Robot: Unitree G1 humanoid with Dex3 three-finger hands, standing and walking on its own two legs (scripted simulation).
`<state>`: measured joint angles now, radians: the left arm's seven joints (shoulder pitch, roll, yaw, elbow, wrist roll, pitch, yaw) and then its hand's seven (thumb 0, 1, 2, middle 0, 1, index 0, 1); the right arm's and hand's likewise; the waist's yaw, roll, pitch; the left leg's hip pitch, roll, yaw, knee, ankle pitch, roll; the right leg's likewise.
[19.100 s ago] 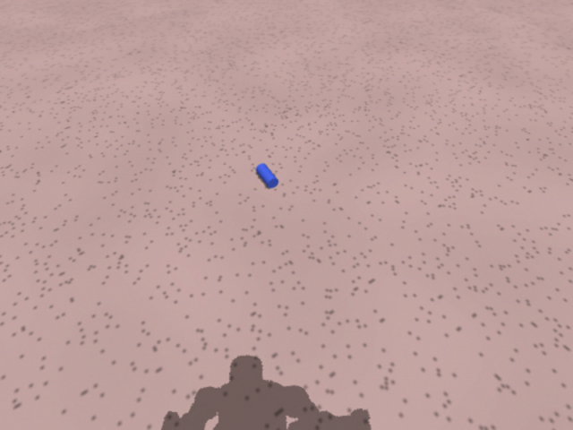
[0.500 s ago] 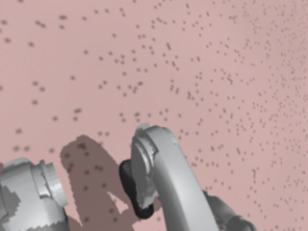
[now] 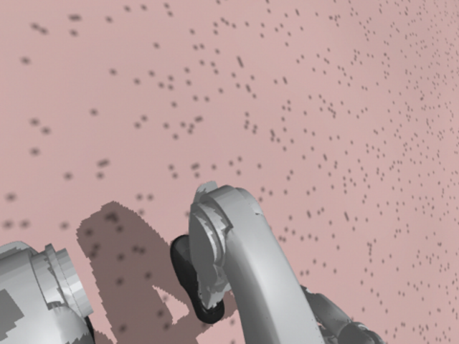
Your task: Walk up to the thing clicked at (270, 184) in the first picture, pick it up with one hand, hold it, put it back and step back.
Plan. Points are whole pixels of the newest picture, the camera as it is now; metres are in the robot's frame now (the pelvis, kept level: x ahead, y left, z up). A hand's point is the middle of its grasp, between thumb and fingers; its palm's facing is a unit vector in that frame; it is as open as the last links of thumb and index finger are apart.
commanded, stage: rest palm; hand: left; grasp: from above
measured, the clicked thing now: out of the picture +0.44 +0.39 -0.27
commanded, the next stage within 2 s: close in 0.32 s
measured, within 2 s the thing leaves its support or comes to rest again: neither
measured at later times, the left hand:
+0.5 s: hand out of the picture +0.42 +0.37 -0.24, palm faces -0.46 -0.13 -0.88, open 13.6 cm
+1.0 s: hand out of the picture +0.42 +0.38 -0.25, palm faces -0.48 -0.15 -0.86, open 11.9 cm
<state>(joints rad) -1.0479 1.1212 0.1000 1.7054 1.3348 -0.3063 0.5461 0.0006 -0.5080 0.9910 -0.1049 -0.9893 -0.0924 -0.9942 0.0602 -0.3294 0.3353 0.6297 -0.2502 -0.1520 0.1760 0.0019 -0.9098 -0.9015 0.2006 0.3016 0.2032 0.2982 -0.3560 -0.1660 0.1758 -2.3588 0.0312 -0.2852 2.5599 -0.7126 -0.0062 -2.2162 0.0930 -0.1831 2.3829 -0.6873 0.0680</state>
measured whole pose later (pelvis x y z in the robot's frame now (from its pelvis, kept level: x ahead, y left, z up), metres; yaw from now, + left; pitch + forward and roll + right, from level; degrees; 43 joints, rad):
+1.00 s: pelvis +0.00 +0.00 +0.00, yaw -1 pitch +27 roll -16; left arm -1.03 1.13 0.09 1.65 1.32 -0.34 0.51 0.00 -0.15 0.71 -0.31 -0.87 -0.34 -0.83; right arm 0.04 -0.34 0.35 0.62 -0.25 -0.14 0.17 0.00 -0.90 -0.89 0.20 0.30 0.20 0.30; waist -0.34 -0.18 0.19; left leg -2.35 0.03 -0.30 2.56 -0.72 0.00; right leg -2.20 0.10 -0.19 2.37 -0.69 0.07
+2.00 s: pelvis +0.00 +0.00 +0.00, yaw -1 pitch +26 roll -16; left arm -1.03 1.15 0.10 1.66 1.33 -0.35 0.53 0.00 0.20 0.37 -0.67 -0.55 -0.71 -0.50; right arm 0.03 -0.34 0.36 0.63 -0.27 -0.14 0.17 0.00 -0.90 -0.89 0.20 0.30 0.20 0.30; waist -0.33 -0.18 0.19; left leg -2.35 0.03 -0.30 2.56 -0.72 -0.01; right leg -2.20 0.09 -0.20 2.37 -0.68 0.07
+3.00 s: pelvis +0.00 +0.00 +0.02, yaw +3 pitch +32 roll -13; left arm -0.94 0.94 0.08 1.29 1.23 -0.24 0.22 0.01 0.22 0.16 -0.85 -0.31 -0.89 -0.26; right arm 0.10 -0.32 0.18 0.60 -0.15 -0.03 0.16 0.00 -0.91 -0.89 0.20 0.30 0.20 0.30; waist -0.23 -0.04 0.05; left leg -2.36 0.02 -0.22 2.45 -0.67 0.01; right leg -2.21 0.05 -0.14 2.32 -0.69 0.06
